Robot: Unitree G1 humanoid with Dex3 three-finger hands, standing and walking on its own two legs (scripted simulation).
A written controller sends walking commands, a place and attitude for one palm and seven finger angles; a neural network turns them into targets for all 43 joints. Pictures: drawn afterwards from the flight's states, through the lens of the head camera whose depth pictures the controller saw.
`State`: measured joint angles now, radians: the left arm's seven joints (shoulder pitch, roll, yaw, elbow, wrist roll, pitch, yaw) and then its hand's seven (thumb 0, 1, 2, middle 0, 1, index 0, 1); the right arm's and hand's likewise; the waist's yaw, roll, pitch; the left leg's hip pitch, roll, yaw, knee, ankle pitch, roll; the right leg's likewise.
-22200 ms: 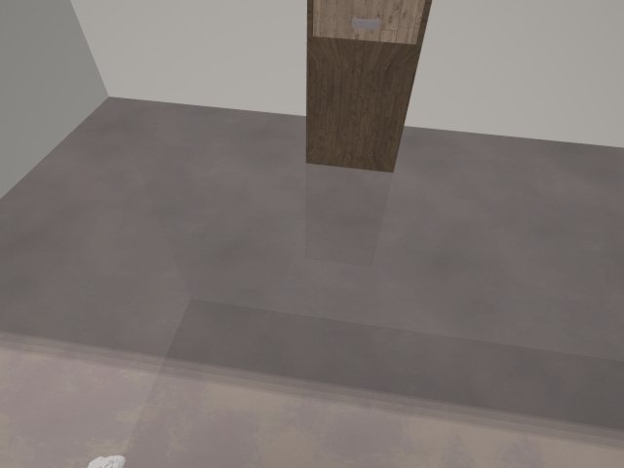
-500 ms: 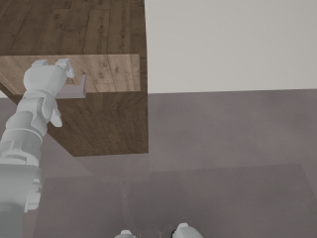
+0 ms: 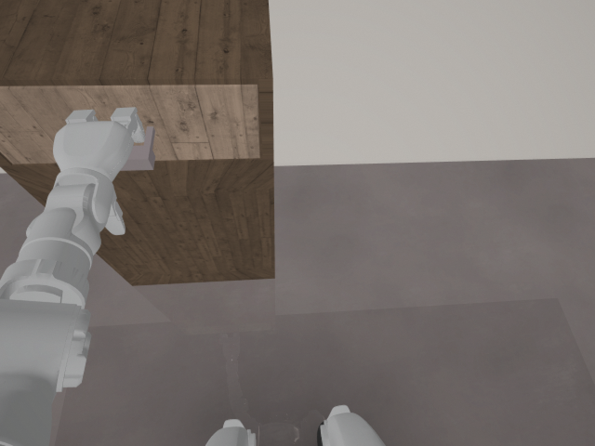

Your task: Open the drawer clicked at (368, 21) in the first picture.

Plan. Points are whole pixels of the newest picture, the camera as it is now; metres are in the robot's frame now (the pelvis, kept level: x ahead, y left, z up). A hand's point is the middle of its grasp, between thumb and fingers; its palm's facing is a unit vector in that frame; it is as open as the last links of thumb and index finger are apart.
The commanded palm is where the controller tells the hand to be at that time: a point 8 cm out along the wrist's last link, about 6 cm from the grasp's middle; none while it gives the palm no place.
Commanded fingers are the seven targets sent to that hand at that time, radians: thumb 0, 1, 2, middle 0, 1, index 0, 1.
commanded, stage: lower the fingers behind the handle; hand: left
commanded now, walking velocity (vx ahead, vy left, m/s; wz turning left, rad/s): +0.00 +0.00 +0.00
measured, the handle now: (119, 146) +0.55 +0.24 +0.01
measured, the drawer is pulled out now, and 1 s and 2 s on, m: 0.00 0.00 0.00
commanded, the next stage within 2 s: lift the fingers back up to retry in 0.84 s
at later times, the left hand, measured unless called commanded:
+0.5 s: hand (113, 174) +0.50 +0.23 +0.02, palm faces -0.05 +0.01 -1.00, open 13.9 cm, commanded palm +0.47 +0.24 +0.04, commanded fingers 0.00 -0.50 0.30 -0.30 -1.20 -0.30 -1.20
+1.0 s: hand (114, 174) +0.50 +0.23 +0.01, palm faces -0.04 +0.02 -1.00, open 14.0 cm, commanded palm +0.48 +0.23 +0.05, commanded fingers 0.00 -0.50 0.30 -0.30 -1.20 -0.30 -1.20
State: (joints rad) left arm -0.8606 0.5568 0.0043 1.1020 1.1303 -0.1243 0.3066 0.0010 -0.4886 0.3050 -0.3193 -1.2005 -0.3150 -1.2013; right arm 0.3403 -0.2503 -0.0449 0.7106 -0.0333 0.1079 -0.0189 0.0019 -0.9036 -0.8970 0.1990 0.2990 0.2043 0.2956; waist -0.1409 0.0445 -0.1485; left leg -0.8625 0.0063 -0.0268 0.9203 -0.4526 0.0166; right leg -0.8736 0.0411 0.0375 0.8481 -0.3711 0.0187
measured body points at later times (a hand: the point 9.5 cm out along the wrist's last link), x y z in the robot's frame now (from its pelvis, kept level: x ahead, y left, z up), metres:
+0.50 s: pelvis -0.02 -0.01 -0.02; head +0.11 +0.00 +0.41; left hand +0.49 +0.23 +0.07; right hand -0.02 -0.29 -0.14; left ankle -0.02 +0.11 -0.69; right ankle +0.01 -0.14 -0.69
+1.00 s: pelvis -0.03 +0.00 -0.02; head +0.11 +0.01 +0.41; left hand +0.49 +0.23 +0.07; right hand -0.03 -0.28 -0.14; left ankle -0.02 +0.11 -0.69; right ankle +0.01 -0.14 -0.69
